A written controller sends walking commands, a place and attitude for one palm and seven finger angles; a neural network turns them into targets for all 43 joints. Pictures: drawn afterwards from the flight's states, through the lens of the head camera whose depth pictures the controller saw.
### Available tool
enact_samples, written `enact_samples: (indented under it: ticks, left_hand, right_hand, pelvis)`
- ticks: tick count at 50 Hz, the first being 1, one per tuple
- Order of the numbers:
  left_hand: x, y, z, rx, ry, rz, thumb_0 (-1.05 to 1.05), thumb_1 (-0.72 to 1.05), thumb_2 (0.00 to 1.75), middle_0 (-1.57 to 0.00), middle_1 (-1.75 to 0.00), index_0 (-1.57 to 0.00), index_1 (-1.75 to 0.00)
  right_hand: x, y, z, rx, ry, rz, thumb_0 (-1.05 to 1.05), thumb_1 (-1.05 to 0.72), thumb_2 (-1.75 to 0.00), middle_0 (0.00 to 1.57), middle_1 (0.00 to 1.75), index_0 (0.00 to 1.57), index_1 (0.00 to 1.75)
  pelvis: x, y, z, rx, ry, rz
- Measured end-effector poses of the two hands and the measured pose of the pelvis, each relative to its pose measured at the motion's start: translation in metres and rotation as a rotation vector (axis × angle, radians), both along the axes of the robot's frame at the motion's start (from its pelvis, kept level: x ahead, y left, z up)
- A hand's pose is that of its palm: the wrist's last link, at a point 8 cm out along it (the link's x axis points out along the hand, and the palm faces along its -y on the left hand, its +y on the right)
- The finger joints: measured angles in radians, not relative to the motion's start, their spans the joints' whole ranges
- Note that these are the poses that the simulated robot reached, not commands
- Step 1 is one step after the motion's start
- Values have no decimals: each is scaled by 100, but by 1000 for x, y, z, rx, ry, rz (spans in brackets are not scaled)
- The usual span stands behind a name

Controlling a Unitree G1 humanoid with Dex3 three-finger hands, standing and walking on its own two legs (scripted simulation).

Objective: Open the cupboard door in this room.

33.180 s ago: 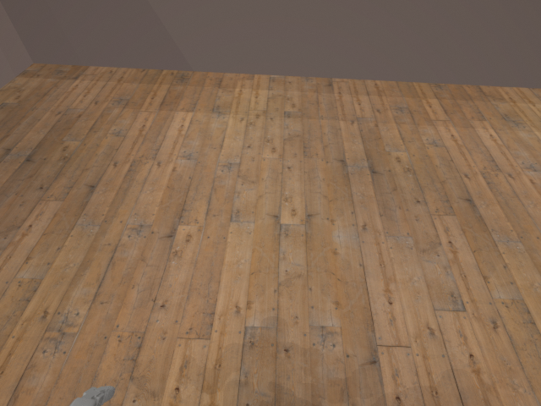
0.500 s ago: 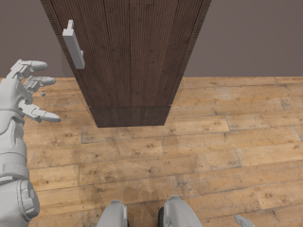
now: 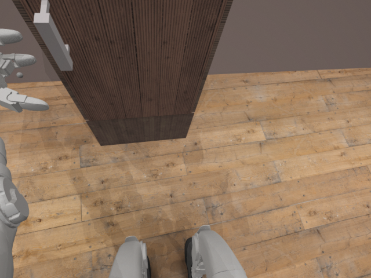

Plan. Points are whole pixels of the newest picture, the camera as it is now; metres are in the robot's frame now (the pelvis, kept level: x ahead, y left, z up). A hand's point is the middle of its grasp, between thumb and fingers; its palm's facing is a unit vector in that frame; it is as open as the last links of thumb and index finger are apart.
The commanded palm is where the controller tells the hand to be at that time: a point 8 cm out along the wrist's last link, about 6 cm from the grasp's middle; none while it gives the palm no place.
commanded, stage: move the hooked fingers beside the handle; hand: left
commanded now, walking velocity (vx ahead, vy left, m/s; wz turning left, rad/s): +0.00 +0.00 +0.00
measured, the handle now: (56, 37) +0.60 +0.22 +0.06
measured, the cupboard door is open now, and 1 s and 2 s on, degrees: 0 0 0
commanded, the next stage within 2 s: slide the fingers in behind the handle in 1.06 s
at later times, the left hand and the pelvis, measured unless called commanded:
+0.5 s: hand (22, 60) +0.55 +0.28 +0.05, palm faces +0.03 -1.00 -0.02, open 13.9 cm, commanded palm +0.53 +0.30 +0.06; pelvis +0.00 +0.01 -0.01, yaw -2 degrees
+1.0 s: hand (22, 62) +0.54 +0.27 +0.05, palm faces +0.05 -1.00 -0.02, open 13.9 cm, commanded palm +0.52 +0.30 +0.05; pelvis +0.01 +0.01 +0.00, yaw -1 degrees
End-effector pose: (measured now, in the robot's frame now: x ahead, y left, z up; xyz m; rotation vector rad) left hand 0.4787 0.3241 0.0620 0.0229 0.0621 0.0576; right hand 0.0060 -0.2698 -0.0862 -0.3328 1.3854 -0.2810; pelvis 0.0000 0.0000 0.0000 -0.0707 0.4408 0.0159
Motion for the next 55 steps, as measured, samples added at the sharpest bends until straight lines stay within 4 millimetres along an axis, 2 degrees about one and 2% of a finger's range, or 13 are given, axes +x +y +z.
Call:
enact_samples:
  ticks: [9, 20, 26, 33, 39, 45, 55]
  left_hand:
    - [24, 3, 2, -17, -8, -6, -1, -49, 30, -30, -120, -30, -120]
    - [47, 9, 1, -9, -11, -13, -1, -49, 30, -30, -120, -30, -120]
    - [44, 9, -12, -11, 24, -21, -1, -49, 30, -30, -120, -30, -120]
    - [39, 9, 1, -21, -33, -1, -2, -49, 30, -30, -120, -30, -120]
    - [35, 8, -1, -9, 28, -15, -1, -49, 30, -30, -120, -30, -120]
    - [31, 5, -1, -15, -7, -4, -1, -50, 30, -30, -120, -30, -120]
    - [35, -1, -6, 2, -11, -14, -1, -50, 30, -30, -120, -30, -120]
  right_hand:
    - [-17, 0, 1, -15, 57, -25, 1, -90, -90, 20, 30, 21, 30]
    - [-34, 15, -1, 1, 122, -52, 1, -90, -90, 20, 30, 21, 30]
    - [-37, 25, 0, 24, 143, -65, 1, -90, -90, 20, 30, 21, 30]
    - [-29, 29, 4, 43, 130, -66, 1, -90, -90, 21, 30, 21, 30]
    - [-17, 26, 7, 34, 95, -49, 1, -90, -90, 21, 30, 21, 30]
    - [-11, 19, 6, 23, 81, -31, 0, -90, -90, 20, 30, 21, 30]
    - [-14, 13, -1, 13, 96, -28, 0, -90, -90, 20, 30, 21, 30]
  pelvis:
    - [-2, 1, -6, -12, 33, -4]
    - [-2, 6, -11, -28, 70, -8]
    - [2, 11, -9, -30, 77, -13]
    - [8, 12, -2, -32, 58, -11]
    - [10, 12, 1, -31, 44, -4]
    - [8, 11, 0, -28, 37, -4]
    - [3, 7, -6, -26, 49, -1]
